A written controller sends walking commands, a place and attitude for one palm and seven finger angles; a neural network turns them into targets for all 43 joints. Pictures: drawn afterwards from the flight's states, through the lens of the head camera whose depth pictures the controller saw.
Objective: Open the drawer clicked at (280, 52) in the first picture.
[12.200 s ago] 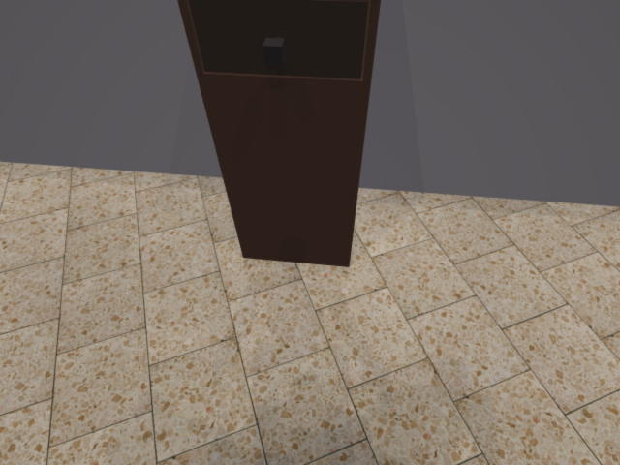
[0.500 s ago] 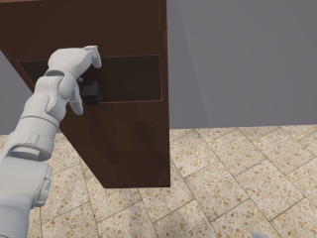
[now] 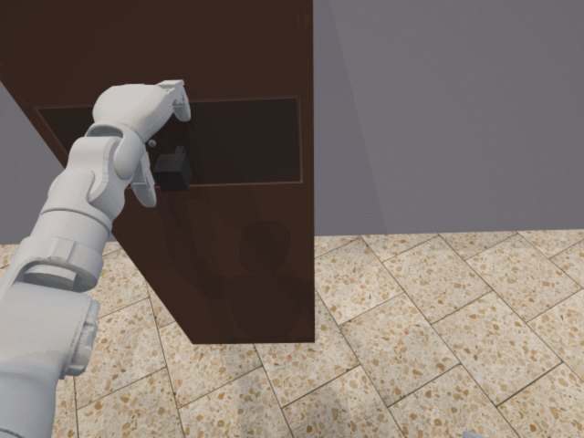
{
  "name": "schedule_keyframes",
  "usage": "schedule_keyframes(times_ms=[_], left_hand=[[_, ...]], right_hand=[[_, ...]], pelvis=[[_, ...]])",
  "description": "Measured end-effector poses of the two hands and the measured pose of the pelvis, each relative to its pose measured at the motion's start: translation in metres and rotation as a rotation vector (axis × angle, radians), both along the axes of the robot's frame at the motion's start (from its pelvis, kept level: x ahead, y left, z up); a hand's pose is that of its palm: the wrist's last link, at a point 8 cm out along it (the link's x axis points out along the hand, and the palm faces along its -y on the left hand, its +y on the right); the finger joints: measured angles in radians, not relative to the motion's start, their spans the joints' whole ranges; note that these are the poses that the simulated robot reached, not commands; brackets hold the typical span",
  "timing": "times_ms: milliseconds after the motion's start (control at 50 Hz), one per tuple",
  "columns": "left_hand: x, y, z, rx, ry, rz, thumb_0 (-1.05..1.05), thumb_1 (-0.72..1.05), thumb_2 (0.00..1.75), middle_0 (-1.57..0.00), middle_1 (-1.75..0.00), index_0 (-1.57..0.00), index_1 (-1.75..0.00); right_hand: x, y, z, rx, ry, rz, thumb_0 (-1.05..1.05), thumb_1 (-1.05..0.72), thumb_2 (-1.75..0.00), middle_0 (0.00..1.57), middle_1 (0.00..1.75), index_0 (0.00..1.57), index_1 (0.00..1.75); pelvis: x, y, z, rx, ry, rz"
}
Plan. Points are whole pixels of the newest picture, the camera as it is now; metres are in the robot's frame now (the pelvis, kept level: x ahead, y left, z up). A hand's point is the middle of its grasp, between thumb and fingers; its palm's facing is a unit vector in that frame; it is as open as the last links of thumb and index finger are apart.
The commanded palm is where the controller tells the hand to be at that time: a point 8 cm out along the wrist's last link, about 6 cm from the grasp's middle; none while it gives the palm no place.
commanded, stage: move the hooked fingers above the handle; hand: left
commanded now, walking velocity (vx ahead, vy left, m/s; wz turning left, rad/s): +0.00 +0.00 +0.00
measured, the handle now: (176, 164) +0.50 +0.19 +0.11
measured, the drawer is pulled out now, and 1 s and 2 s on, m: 0.00 0.00 0.00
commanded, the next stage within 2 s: lower the fingers behind the handle in 1.28 s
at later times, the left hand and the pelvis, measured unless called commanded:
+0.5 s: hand (152, 142) +0.47 +0.20 +0.18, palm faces +0.02 -0.01 -1.00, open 13.6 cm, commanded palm +0.46 +0.22 +0.23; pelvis +0.00 +0.00 +0.00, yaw +0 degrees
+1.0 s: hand (153, 142) +0.47 +0.20 +0.18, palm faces +0.02 -0.01 -1.00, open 13.5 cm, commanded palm +0.46 +0.22 +0.23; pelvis +0.00 +0.00 +0.00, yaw +1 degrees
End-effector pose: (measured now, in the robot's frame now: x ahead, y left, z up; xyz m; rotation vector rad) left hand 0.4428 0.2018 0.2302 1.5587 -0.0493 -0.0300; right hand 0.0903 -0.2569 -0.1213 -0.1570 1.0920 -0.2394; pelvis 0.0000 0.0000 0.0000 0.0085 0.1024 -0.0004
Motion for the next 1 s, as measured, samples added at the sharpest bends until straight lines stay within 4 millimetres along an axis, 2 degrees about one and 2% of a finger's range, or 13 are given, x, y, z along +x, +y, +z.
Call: schedule_keyframes(times_ms=[260, 760, 1000], left_hand=[[0.000, 0.000, 0.000, 0.002, -0.008, 0.002, 0.00, -0.49, 0.30, -0.42, -1.22, -0.35, -1.24], [0.001, -0.003, 0.000, 0.001, -0.006, 0.032, 0.00, -0.49, 0.30, -0.43, -1.22, -0.35, -1.27], [0.001, -0.002, 0.000, 0.000, -0.010, 0.028, 0.00, -0.49, 0.30, -0.43, -1.22, -0.35, -1.27]], right_hand=[[0.005, 0.004, 0.001, -0.002, -0.008, 0.014, 0.01, -0.91, -0.90, 0.20, 0.30, 0.20, 0.30], [-0.009, -0.002, -0.002, -0.006, 0.011, 0.009, 0.01, -0.91, -0.90, 0.20, 0.30, 0.20, 0.30], [-0.008, -0.004, 0.000, -0.018, 0.003, 0.010, 0.01, -0.91, -0.90, 0.20, 0.30, 0.20, 0.30]], pelvis=[[0.001, 0.003, -0.001, 0.000, 0.001, 0.002], [-0.004, 0.000, -0.003, 0.001, 0.008, 0.009], [-0.005, -0.001, -0.004, -0.001, 0.011, 0.012]])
